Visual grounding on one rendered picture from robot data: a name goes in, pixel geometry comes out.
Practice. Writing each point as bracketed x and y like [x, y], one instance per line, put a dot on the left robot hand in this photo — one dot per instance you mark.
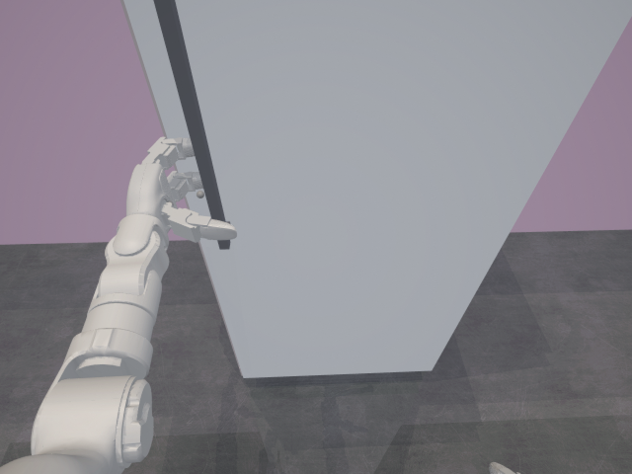
[149, 190]

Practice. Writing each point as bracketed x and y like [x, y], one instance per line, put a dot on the left robot forearm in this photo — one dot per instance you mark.
[115, 339]

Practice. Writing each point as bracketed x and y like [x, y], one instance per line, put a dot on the robot left upper arm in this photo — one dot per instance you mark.
[95, 425]

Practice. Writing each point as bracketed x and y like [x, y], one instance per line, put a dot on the fridge door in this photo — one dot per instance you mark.
[373, 156]

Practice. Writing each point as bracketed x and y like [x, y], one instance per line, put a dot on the handle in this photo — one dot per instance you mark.
[174, 40]

